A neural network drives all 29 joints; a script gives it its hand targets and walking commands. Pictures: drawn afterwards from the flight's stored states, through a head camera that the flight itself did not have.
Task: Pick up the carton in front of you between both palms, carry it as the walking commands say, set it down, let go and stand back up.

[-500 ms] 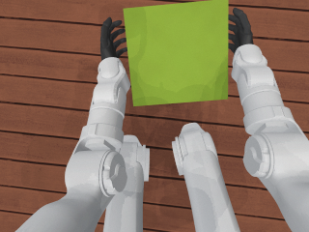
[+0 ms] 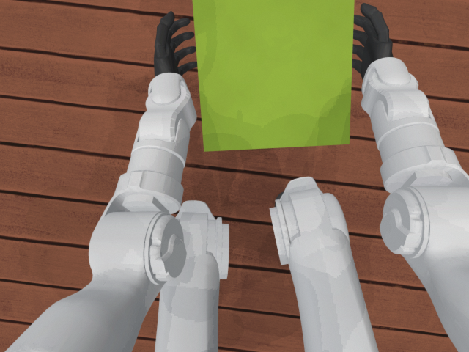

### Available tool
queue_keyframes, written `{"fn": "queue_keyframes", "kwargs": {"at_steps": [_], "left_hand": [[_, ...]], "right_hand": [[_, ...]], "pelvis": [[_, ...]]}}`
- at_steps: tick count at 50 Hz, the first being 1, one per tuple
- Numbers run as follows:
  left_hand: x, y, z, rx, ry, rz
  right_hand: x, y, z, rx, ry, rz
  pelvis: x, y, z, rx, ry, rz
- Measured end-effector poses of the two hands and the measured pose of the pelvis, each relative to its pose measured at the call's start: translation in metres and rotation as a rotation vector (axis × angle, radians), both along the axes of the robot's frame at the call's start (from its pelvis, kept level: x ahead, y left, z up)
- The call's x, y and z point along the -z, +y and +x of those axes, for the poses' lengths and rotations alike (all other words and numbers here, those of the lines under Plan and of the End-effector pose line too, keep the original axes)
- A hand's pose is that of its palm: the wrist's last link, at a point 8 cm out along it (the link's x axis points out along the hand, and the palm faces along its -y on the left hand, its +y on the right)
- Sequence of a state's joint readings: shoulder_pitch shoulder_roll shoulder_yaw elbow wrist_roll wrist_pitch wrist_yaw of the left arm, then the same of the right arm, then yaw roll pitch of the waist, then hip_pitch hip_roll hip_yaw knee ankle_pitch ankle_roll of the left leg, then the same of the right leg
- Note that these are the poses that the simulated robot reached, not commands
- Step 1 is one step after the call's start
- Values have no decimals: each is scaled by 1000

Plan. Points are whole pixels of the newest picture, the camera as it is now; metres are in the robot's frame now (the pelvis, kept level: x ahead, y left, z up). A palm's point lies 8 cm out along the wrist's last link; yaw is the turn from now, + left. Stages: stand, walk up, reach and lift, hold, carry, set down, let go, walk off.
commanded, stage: set down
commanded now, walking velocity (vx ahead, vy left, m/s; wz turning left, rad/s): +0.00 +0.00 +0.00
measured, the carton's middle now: (266, 84) +0.49 -0.10 -0.25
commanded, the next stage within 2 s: none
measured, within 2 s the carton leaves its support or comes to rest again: rests again in 0.32 s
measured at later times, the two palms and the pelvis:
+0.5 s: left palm (168, 67) +0.52 +0.05 -0.16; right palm (370, 55) +0.48 -0.25 -0.17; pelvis +0.00 +0.00 -0.01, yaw +1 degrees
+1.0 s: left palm (149, 90) +0.50 +0.09 -0.20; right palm (398, 80) +0.44 -0.31 -0.20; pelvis -0.01 +0.00 -0.01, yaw +0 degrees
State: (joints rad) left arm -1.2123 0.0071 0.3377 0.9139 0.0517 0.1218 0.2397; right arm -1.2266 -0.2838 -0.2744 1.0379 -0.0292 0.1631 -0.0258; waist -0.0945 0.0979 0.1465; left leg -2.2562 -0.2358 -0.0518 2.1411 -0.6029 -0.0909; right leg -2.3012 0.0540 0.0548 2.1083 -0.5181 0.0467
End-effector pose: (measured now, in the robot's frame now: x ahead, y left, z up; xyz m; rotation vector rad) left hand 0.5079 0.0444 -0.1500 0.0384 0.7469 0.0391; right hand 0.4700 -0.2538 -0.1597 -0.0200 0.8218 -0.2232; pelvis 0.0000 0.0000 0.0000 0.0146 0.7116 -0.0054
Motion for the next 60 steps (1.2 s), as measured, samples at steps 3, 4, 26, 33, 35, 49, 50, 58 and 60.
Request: {"fn": "queue_keyframes", "kwargs": {"at_steps": [3, 4, 26, 33, 35, 49, 50, 58, 60], "left_hand": [[2, 2, 1, 6, 3, 2], [2, 2, 2, 9, 5, -1], [15, 4, 14, 76, 9, -2], [22, 8, 16, 90, -2, -11], [22, 8, 16, 96, -7, -9], [49, 48, -7, 88, 27, 54], [47, 48, -5, 87, 16, 50], [7, 30, 6, 79, -85, 30], [-9, 24, 5, 78, -102, 33]], "right_hand": [[1, 1, 1, -9, 1, 7], [1, 0, 2, -11, 2, 6], [14, -1, 14, -50, -2, 20], [21, -1, 17, -48, -16, 29], [22, -1, 17, -44, -23, 33], [46, -53, -29, 87, -27, -31], [43, -55, -27, 85, -41, -29], [3, -54, -2, 41, -159, -2], [-13, -53, 0, 34, -180, -1]], "pelvis": [[1, 1, -1, -1, -5, -1], [1, 1, -1, -1, -7, -1], [7, -2, 3, -4, -14, 9], [7, -3, 7, -4, -1, 10], [8, -3, 7, -3, -3, 10], [10, -4, -4, 9, -64, 9], [11, -4, -5, 9, -69, 10], [6, -8, -11, 27, -86, 25], [-2, -9, -11, 32, -83, 30]]}}
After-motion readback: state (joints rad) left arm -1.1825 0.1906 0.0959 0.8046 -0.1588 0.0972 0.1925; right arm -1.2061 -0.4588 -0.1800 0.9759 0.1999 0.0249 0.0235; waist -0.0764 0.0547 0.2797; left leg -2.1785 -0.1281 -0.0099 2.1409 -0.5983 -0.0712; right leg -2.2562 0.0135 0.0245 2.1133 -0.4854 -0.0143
